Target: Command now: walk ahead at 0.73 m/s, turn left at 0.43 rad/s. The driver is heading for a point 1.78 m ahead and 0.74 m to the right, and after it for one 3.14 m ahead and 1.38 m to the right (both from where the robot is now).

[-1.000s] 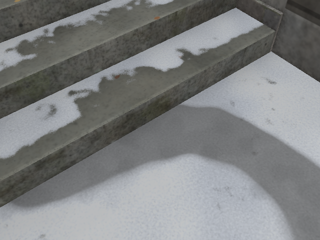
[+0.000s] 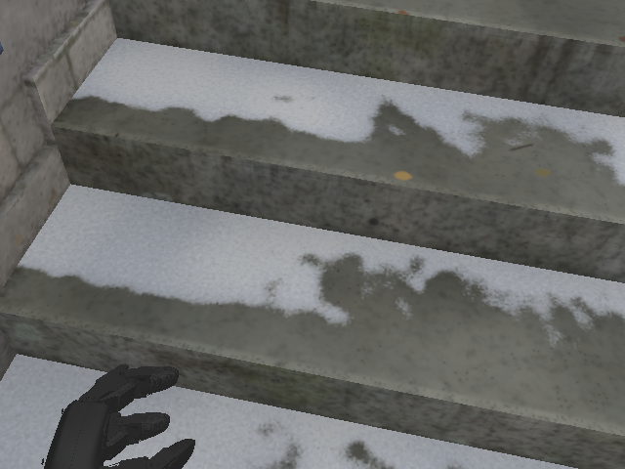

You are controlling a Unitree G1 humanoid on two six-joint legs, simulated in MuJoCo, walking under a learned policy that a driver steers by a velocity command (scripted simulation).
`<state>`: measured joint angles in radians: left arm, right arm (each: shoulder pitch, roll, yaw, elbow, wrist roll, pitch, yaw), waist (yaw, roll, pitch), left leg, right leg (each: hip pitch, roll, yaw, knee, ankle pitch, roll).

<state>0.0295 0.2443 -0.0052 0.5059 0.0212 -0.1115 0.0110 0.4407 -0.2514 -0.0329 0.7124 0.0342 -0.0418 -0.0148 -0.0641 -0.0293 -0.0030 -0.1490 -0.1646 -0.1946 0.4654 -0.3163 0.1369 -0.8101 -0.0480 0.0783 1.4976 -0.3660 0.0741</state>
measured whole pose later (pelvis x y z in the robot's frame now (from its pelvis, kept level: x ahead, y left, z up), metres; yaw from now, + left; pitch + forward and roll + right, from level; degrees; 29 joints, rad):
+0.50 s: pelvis +0.28 -0.13 +0.15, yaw -16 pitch +2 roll +4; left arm 0.39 0.26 0.02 0.69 0.01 0.04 0.06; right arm -0.10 -0.17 0.05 0.45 -0.06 -0.05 0.02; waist 0.03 0.00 0.05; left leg -0.99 -0.03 -0.07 1.75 -0.26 -0.03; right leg -0.39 0.21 0.15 0.52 -0.11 -0.11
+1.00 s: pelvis +0.40 -0.15 +0.18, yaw -40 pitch +4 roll +6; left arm 0.28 0.26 0.03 0.59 -0.04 0.14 0.15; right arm -0.01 -0.10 0.03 0.43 -0.02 -0.04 -0.04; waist -0.02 -0.02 0.02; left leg -0.98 -0.13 0.03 1.53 -0.52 -0.05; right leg -0.08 0.22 0.58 0.25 -0.06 -0.14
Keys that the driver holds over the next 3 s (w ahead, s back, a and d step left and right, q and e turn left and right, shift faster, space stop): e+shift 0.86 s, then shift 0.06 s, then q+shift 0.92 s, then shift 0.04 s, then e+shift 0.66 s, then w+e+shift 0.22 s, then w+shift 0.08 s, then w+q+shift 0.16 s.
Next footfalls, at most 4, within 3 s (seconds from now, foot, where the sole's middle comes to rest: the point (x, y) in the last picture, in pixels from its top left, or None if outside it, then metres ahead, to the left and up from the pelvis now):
0.22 right None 0.39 -0.15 -0.62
1.04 left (386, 364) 0.56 -0.16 -0.46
1.46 right None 0.31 -0.40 -0.62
1.96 left None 0.42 -0.09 -0.62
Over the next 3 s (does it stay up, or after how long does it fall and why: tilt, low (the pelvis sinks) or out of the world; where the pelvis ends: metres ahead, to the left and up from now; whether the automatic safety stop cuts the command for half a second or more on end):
stays up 0.57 -0.32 0.29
